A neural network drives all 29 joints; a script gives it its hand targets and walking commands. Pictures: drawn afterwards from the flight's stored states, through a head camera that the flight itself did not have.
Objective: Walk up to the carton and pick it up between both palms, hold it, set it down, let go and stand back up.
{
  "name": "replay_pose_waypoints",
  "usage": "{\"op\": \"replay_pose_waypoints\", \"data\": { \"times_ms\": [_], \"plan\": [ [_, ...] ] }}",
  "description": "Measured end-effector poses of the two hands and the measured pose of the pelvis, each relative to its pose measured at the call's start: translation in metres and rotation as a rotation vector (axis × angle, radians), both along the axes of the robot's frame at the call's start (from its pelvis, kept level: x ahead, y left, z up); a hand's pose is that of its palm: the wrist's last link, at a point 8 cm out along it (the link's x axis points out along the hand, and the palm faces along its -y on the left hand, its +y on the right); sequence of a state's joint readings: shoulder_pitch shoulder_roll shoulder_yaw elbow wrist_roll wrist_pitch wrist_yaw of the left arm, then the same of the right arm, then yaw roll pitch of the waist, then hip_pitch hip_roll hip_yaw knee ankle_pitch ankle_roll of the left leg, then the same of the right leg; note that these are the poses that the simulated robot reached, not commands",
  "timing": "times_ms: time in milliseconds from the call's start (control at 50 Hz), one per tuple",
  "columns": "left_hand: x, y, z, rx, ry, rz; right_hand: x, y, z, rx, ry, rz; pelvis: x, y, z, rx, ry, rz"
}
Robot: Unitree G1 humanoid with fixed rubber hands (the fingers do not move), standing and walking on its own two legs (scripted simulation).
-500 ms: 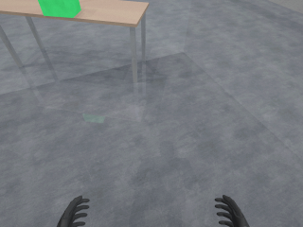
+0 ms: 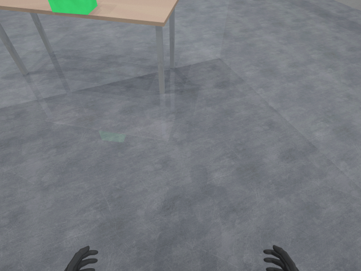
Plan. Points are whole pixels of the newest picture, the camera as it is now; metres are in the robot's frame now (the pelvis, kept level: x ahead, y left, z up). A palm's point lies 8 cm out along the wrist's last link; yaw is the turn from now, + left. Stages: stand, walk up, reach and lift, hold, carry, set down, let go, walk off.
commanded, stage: stand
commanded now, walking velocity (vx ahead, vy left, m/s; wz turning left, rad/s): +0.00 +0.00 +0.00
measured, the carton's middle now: out of the picture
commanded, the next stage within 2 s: walk up in 0.88 s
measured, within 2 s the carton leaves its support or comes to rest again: neither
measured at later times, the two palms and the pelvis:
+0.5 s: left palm out of the picture +0.10 +0.25 -0.09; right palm out of the picture +0.10 -0.24 -0.09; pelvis -0.01 +0.00 +0.00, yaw +0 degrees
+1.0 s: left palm out of the picture +0.11 +0.25 -0.09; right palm out of the picture +0.10 -0.24 -0.09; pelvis +0.00 +0.00 +0.00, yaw +0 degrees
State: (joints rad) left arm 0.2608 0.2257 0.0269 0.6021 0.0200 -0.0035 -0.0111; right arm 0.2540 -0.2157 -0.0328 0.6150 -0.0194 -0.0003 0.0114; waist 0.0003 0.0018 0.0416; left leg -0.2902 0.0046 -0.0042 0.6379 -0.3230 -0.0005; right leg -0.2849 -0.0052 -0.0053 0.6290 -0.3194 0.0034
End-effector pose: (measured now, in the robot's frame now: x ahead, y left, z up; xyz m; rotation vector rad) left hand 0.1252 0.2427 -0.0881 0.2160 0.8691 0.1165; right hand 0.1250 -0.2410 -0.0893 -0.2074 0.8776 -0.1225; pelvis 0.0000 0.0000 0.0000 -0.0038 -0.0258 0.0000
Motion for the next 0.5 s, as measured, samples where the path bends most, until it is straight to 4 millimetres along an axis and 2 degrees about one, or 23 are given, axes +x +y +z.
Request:
{"op": "replay_pose_waypoints", "data": {
  "times_ms": [220, 500],
  "plan": [
    [-0.018, 0.002, -0.003, 0.001, 0.034, 0.01, -0.015, -0.001, -0.003, -0.001, 0.03, -0.006, -0.005, 0.0, 0.001, 0.0, -0.003, 0.002],
    [-0.028, 0.004, -0.004, 0.006, 0.059, 0.015, -0.024, -0.002, -0.004, -0.003, 0.054, -0.008, -0.006, 0.0, 0.003, 0.0, -0.002, 0.004]
  ]
}}
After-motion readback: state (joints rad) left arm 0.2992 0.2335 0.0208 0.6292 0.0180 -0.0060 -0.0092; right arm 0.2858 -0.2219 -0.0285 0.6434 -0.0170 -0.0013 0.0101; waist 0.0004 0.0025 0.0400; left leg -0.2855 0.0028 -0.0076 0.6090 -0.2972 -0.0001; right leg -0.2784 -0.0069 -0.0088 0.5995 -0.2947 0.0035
